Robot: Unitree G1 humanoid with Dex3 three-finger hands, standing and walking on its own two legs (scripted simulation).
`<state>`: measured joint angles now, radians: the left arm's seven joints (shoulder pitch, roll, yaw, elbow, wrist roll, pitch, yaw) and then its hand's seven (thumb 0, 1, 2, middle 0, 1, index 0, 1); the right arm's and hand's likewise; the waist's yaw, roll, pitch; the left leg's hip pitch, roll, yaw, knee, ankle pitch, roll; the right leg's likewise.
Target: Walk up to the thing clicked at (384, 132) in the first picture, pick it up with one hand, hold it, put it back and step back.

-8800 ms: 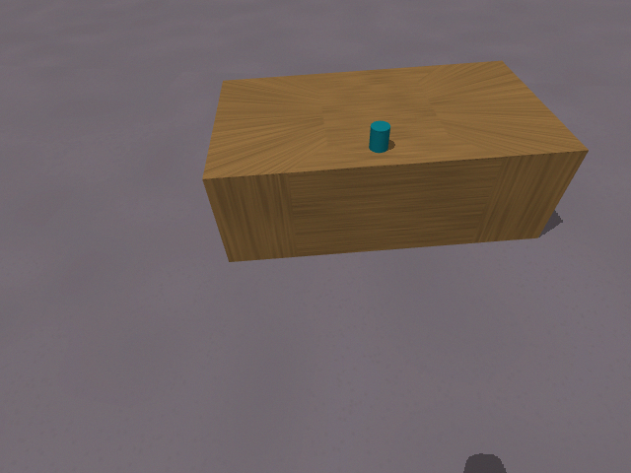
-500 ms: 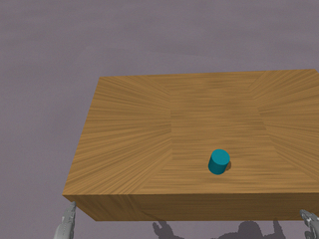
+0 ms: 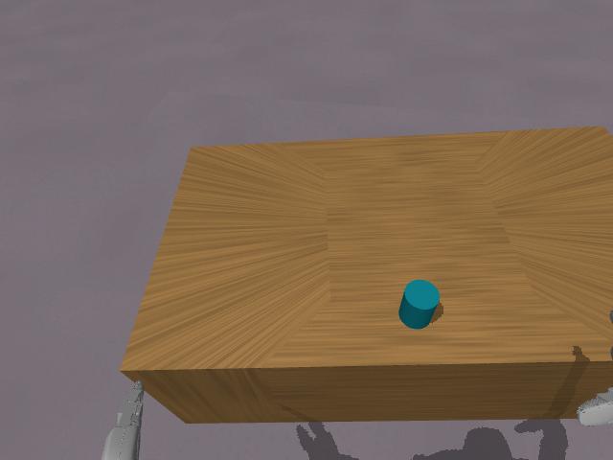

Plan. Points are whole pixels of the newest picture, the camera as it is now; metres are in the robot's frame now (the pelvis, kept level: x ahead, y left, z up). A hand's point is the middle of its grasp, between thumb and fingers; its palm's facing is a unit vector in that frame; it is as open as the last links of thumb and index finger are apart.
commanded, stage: go down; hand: right
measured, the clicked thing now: (418, 304) +0.46 -0.18 -0.24
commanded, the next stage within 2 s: approach in 1.46 s
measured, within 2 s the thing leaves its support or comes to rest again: neither
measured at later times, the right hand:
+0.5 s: hand (610, 295) +0.33 -0.35 +0.03, palm faces +0.18 +0.98 -0.13, open 17.5 cm
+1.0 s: hand out of the picture +0.36 -0.37 +0.06, palm faces +0.18 +0.98 -0.10, open 17.4 cm
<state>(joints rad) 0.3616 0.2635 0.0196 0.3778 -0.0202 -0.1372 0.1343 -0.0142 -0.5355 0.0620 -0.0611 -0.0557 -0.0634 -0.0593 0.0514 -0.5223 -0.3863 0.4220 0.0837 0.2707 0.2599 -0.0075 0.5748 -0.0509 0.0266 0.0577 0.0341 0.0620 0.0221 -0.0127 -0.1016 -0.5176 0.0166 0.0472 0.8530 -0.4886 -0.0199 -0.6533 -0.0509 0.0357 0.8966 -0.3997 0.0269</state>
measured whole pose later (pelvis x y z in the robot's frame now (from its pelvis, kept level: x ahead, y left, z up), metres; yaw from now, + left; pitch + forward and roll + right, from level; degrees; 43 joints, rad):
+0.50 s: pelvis -0.01 +0.00 +0.01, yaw +1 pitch +11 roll +2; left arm 0.30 0.27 -0.02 0.48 0.00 -0.18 0.13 -0.01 -0.53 0.06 -0.06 -0.05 -0.06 -0.05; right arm -0.33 -0.69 -0.52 0.92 0.11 0.00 0.44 -0.01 0.55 -0.05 0.04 0.05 0.04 0.06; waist 0.06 0.01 -0.08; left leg -0.55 0.00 0.03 0.80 -0.44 -0.02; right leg -0.67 -0.07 0.02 0.85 -0.36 0.02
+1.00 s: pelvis -0.01 +0.00 +0.00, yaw +2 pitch +13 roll +3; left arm 0.28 0.27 -0.04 0.49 0.01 -0.16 0.12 -0.01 -0.52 0.06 -0.06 -0.06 -0.07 -0.06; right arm -0.47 -0.79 -0.57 1.10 0.11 -0.12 0.50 -0.01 0.51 -0.05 0.05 0.05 0.04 0.05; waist 0.09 0.02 -0.09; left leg -0.58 -0.01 0.03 0.79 -0.43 -0.02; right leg -0.72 -0.07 0.03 0.86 -0.36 0.02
